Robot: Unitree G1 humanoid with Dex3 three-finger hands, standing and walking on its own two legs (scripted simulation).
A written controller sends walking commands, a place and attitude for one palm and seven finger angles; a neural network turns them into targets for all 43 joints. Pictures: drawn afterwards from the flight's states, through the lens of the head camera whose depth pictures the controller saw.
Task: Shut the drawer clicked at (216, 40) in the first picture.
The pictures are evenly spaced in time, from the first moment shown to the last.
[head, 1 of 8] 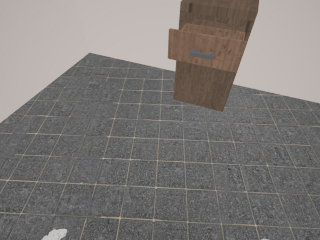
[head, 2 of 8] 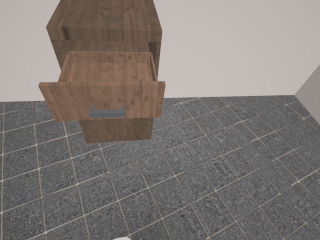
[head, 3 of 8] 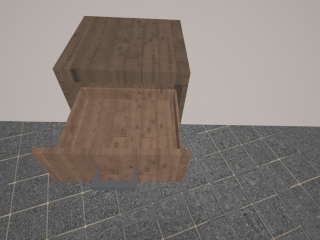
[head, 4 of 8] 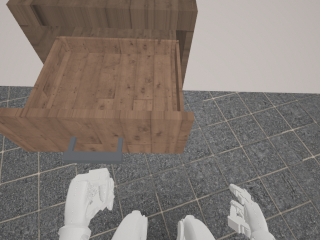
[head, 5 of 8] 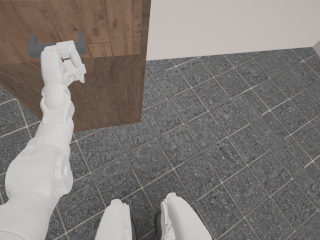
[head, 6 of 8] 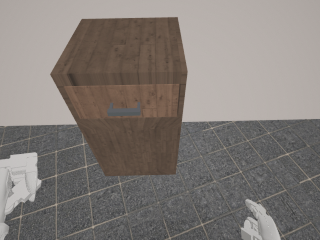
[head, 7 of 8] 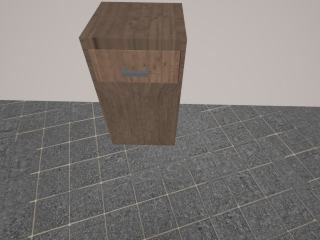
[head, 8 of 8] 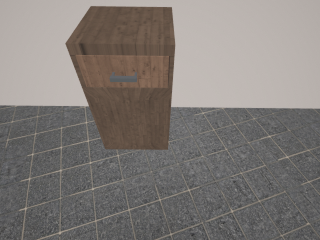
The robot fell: no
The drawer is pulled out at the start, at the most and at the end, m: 0.30 0.30 0.00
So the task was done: yes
